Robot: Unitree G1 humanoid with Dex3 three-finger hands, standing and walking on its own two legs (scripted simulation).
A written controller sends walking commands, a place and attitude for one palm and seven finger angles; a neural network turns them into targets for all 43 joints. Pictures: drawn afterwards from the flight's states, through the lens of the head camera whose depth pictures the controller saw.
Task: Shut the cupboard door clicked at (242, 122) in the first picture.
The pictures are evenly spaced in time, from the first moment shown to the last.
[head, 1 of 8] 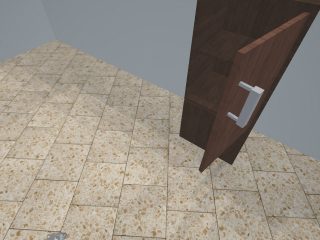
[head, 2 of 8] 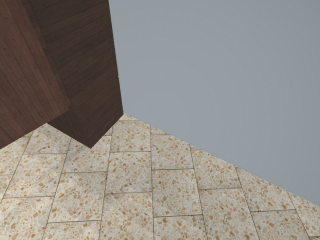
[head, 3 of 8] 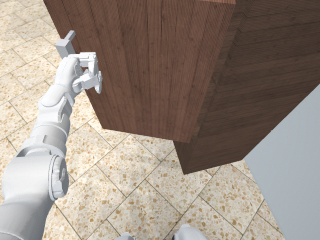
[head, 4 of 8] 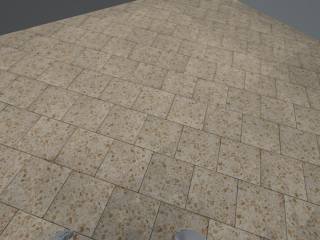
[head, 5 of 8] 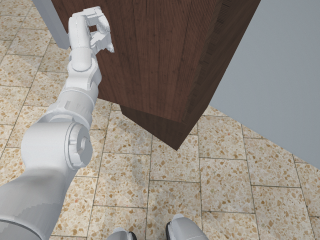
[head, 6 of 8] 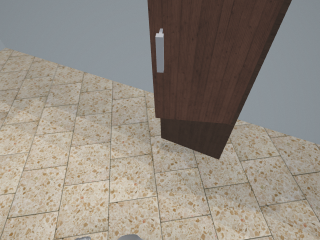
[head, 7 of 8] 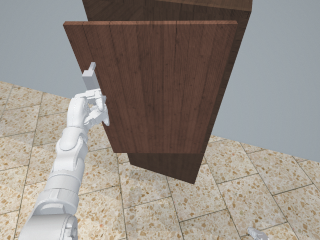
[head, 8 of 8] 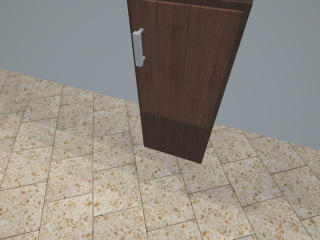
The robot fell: no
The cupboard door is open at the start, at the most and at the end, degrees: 78 78 0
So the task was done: yes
